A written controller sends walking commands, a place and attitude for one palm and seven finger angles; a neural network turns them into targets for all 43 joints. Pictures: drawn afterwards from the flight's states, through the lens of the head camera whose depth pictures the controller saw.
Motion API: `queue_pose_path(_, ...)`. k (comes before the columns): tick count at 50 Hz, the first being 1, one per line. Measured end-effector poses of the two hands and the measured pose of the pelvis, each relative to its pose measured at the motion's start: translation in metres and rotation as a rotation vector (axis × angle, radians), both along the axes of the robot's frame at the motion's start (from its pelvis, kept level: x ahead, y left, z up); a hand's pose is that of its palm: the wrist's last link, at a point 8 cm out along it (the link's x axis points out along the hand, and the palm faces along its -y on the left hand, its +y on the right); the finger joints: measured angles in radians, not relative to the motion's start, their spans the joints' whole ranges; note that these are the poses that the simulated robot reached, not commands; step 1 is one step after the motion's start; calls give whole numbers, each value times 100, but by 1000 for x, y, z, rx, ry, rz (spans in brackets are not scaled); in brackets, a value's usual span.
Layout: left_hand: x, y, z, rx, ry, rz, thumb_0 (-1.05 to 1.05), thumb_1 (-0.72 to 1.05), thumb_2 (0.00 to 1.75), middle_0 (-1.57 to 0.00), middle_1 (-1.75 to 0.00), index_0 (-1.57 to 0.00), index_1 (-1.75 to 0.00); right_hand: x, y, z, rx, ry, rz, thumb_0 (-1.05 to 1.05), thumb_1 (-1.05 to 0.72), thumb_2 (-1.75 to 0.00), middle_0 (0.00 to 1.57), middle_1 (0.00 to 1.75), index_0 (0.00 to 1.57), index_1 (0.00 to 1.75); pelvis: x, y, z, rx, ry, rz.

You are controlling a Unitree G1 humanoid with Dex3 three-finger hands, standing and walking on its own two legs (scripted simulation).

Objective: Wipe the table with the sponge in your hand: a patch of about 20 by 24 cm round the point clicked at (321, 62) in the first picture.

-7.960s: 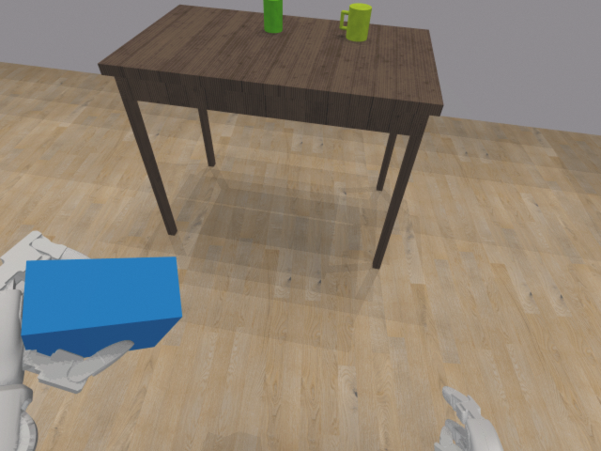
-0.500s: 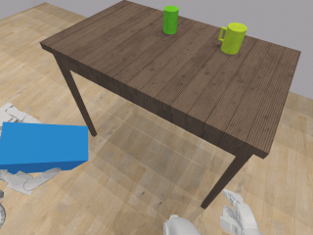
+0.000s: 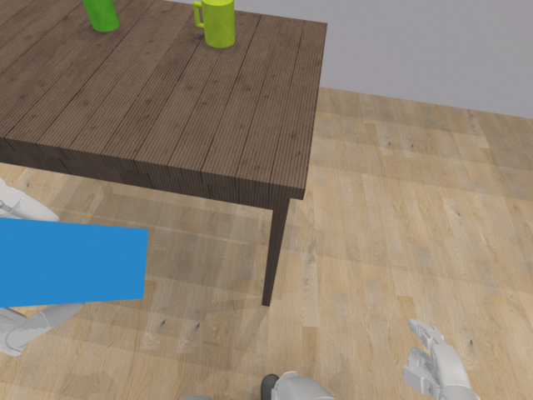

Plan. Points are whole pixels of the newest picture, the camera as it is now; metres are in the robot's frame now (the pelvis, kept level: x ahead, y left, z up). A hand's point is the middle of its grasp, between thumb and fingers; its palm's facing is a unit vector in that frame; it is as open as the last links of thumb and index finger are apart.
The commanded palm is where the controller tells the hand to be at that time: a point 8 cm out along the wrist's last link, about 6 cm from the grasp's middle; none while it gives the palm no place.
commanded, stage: turn to face it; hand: left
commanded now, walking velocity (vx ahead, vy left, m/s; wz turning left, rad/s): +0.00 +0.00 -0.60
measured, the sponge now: (76, 264) +0.23 +0.20 +0.17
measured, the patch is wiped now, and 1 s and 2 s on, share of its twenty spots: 0.00 0.00 0.00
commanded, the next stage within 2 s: take the last steps up to it in 0.92 s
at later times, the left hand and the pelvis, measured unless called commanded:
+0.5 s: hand (232, 256) +0.23 +0.05 +0.19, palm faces +0.03 -0.81 -0.59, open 10.6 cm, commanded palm +0.18 +0.12 +0.19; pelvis -0.05 -0.10 +0.01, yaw -18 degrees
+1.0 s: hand (255, 316) +0.18 +0.03 +0.18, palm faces +0.00 -0.86 -0.51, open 10.6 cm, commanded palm +0.16 +0.07 +0.19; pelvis -0.12 -0.10 +0.01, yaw -30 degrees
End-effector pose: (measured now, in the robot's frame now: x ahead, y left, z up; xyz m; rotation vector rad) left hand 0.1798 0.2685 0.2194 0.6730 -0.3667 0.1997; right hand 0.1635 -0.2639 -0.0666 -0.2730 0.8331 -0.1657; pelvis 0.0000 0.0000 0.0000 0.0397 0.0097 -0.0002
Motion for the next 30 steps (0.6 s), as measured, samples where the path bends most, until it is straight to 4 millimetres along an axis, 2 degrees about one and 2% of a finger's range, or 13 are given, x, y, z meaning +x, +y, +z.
queue_pose_path(4,-3,2,-8,-46,6,69,0,-53,103,-66,-139,-67,-139,-16,-1,-1,35,-34,-40,1,-91,-90,20,29,20,30,-4,-9,2,-11,-15,-65)
queue_pose_path(7,1,-8,-21,-137,41,120,0,-53,103,-66,-139,-66,-139,-28,2,-7,102,-48,-54,1,-91,-90,20,30,20,30,-6,-18,5,-33,-17,-108)
queue_pose_path(9,6,-25,-30,-181,64,121,0,-53,103,-66,-139,-66,-139,-35,3,-13,143,-58,-54,1,-90,-90,20,30,20,30,-9,-28,4,-38,-19,-138)
queue_pose_path(12,18,-67,-37,-185,68,55,0,-53,103,-66,-139,-66,-139,-47,-3,-27,195,-77,-46,1,-90,-90,20,30,20,30,-18,-50,-5,-32,-26,-167)
queue_pose_path(16,30,-124,-32,-164,59,-96,0,-53,103,-66,-139,-66,-139,-70,-28,-40,210,-34,-79,1,-90,-90,21,30,21,30,-35,-72,-7,-36,-35,-179)
queue_pose_path(19,32,-150,-19,-111,76,-194,0,-53,103,-66,-139,-66,-139,-91,-55,-35,190,1,-158,1,-90,-90,21,30,21,30,-43,-82,1,-11,-14,-238)
queue_pose_path(25,30,-170,-1,4,112,-256,0,-53,103,-66,-139,-66,-139,-134,-105,-19,133,26,-305,1,-90,-90,21,30,20,30,-53,-96,13,8,17,-311)
queue_pose_path(30,24,-174,-8,-40,128,-236,0,-53,103,-66,-139,-66,-139,-164,-132,-6,80,30,-364,1,-91,-90,20,30,20,30,-63,-103,16,21,22,-362)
